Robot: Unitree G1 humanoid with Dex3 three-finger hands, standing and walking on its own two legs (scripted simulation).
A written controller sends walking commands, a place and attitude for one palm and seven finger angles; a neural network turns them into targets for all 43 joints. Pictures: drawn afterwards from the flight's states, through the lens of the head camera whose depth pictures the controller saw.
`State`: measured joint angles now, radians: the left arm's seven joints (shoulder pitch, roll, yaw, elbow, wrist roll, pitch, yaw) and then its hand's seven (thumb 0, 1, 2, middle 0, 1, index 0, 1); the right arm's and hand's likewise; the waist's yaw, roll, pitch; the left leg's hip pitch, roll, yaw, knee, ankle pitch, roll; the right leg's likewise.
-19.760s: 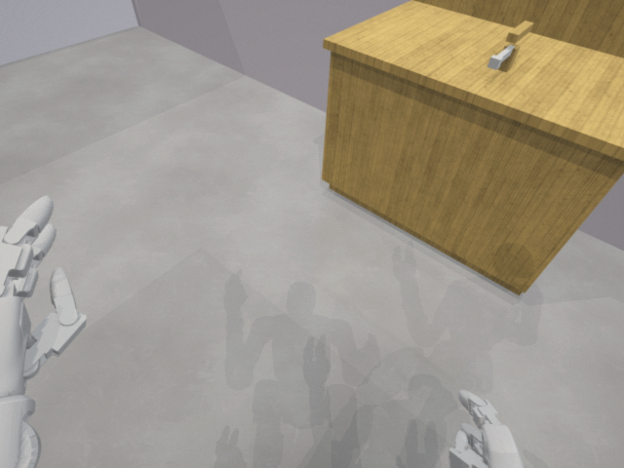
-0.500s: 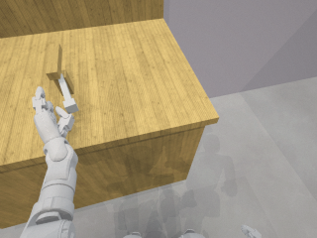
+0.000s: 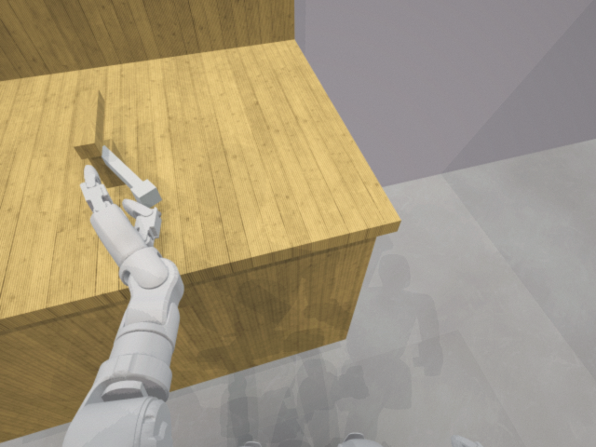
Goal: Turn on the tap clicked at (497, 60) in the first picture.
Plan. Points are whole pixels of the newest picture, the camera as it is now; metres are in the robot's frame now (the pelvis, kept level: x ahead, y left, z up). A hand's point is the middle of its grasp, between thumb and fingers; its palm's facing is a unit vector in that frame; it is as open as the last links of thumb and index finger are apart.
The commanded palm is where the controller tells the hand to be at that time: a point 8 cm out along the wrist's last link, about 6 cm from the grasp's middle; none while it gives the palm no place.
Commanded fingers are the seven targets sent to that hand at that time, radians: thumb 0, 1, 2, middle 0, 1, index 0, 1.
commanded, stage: push the lever round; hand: left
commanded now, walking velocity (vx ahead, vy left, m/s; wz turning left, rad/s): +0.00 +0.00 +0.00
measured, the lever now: (146, 194) +0.45 +0.23 +0.07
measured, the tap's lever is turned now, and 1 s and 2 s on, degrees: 30 57 79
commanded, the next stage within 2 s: lift the hand up off the lever in 1.58 s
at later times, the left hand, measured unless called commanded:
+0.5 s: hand (175, 205) +0.43 +0.19 +0.07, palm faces +0.75 -0.66 -0.07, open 7.6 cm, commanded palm +0.38 +0.20 +0.07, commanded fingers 0.00 0.90 0.90 -0.15 -0.15 -0.15 -0.15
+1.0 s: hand (199, 184) +0.47 +0.16 +0.07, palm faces +0.79 -0.60 -0.12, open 7.5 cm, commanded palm +0.42 +0.18 +0.07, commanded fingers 0.00 0.90 0.90 -0.15 -0.15 -0.15 -0.15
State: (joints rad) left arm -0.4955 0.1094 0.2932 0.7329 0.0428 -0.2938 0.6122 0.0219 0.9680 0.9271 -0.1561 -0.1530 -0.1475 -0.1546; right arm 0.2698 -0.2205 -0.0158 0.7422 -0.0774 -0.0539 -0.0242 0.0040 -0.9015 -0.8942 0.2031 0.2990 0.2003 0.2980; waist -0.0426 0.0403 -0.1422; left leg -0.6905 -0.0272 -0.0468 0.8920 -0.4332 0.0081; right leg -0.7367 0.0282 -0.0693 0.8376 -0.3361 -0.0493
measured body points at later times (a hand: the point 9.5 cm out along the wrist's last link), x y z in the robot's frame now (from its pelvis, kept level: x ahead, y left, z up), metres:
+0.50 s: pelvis +0.00 -0.01 +0.00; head +0.05 -0.02 +0.45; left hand +0.39 +0.22 +0.08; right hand +0.10 -0.26 -0.13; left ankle +0.00 +0.11 -0.69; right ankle +0.04 -0.09 -0.69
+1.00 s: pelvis -0.01 -0.01 -0.01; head +0.07 -0.01 +0.43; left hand +0.43 +0.19 +0.08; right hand +0.05 -0.26 -0.15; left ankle +0.00 +0.11 -0.69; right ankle +0.04 -0.09 -0.69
